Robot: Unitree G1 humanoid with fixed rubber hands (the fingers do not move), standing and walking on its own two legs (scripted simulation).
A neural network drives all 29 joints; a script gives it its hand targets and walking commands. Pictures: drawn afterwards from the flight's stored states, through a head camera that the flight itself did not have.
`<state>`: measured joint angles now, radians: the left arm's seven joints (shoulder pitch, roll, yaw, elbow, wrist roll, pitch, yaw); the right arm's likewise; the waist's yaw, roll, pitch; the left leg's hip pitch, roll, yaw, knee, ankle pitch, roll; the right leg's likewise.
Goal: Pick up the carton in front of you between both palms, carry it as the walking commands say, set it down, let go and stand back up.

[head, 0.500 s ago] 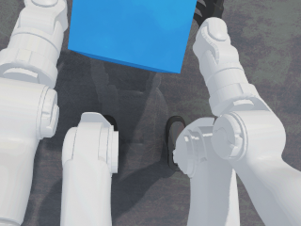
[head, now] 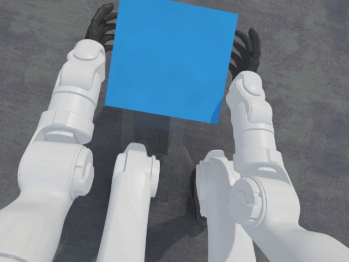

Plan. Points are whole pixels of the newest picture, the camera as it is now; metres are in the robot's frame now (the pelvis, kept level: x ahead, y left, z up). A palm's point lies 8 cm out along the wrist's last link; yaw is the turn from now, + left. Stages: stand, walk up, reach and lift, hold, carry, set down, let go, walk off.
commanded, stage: reach and lift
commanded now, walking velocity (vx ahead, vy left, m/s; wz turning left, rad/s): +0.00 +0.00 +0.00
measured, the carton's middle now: (169, 73) +0.50 +0.05 -0.17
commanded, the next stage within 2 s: none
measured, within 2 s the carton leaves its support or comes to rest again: neither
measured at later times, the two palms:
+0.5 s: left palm (72, 22) +0.47 +0.19 +0.06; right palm (306, 53) +0.48 -0.11 +0.07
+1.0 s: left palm out of the picture +0.43 +0.18 +0.22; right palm out of the picture +0.44 -0.12 +0.24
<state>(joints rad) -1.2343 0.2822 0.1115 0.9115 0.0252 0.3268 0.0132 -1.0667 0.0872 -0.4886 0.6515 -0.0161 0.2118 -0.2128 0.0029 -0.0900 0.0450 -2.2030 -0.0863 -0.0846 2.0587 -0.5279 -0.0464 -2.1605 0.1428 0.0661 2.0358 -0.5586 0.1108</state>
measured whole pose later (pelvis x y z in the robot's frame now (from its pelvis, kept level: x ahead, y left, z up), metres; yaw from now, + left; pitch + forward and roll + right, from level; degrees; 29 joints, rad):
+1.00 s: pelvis +0.08 -0.01 +0.27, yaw +4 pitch +26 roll -1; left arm -0.54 -0.02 0.27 0.68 0.18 0.32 0.03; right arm -0.49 0.18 -0.40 0.58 -0.16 0.24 -0.11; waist -0.01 -0.04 -0.22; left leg -1.15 -0.09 -0.13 1.13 -0.43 -0.03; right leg -1.12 0.11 0.13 1.13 -0.46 0.04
